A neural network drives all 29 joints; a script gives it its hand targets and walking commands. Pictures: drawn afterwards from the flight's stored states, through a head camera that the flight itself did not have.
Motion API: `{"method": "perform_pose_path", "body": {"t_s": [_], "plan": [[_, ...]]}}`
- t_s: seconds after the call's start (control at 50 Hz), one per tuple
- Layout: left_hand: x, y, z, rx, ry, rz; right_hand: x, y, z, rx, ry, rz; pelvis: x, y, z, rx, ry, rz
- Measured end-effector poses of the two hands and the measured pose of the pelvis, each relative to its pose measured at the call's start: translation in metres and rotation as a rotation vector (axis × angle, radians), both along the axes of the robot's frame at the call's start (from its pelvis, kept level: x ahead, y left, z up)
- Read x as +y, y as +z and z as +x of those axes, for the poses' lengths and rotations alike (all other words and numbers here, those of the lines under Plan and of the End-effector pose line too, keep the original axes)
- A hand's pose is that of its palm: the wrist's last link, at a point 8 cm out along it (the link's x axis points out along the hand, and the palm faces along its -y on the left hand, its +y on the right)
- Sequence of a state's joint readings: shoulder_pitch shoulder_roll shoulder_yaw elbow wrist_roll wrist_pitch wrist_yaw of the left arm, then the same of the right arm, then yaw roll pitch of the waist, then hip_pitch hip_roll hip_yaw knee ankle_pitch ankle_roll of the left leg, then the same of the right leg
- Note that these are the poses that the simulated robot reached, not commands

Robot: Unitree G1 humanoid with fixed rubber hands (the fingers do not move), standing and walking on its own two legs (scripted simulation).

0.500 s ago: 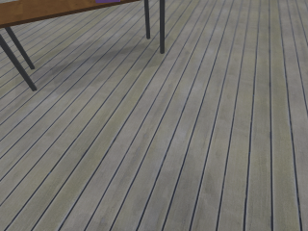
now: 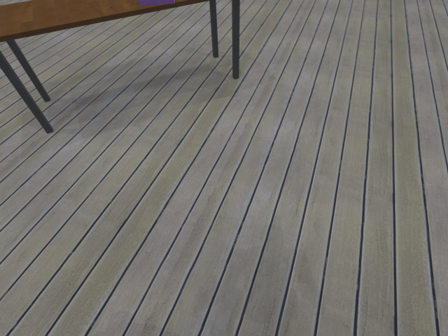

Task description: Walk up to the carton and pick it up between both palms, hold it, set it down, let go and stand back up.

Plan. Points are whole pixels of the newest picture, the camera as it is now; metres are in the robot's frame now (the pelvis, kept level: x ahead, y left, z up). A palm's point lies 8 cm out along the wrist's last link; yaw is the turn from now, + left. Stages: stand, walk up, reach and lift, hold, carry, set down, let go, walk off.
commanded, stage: stand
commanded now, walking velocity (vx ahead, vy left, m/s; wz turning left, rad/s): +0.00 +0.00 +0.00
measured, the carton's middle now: out of the picture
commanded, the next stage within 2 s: walk up in 0.82 s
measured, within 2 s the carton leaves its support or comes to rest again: neither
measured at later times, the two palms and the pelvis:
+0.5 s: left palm out of the picture +0.02 +0.25 -0.13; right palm out of the picture +0.03 -0.25 -0.13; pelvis +0.00 +0.00 +0.00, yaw +0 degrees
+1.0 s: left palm out of the picture +0.02 +0.25 -0.13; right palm out of the picture +0.03 -0.25 -0.13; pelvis +0.00 +0.00 +0.00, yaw +0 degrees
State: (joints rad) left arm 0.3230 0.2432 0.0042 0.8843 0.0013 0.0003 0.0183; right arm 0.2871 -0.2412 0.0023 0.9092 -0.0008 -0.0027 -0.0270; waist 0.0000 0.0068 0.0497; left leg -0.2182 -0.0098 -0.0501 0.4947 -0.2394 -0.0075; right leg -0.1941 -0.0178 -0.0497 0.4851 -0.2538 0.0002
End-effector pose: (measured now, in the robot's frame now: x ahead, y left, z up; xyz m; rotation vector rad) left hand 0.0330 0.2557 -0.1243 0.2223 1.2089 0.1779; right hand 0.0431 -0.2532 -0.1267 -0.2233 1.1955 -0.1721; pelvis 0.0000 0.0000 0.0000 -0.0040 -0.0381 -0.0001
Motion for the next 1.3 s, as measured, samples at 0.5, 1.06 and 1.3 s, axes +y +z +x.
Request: {"method": "perform_pose_path", "body": {"t_s": [0.5,1.06,1.3], "plan": [[-0.002,-0.004,-0.015,0.06,0.021,-0.003,0.003,-0.004,-0.015,0.051,-0.022,0.007,0.0,0.001,0.0,0.003,-0.002,0.002],[-0.002,-0.004,-0.01,0.045,0.025,-0.006,0.007,-0.005,-0.01,0.066,-0.005,0.019,0.001,0.001,0.007,0.015,0.025,-0.007],[0.079,-0.013,-0.029,0.046,0.197,0.046,0.043,0.015,0.115,-0.078,0.192,-0.017,0.055,-0.009,0.058,-0.002,0.173,-0.002]]}}
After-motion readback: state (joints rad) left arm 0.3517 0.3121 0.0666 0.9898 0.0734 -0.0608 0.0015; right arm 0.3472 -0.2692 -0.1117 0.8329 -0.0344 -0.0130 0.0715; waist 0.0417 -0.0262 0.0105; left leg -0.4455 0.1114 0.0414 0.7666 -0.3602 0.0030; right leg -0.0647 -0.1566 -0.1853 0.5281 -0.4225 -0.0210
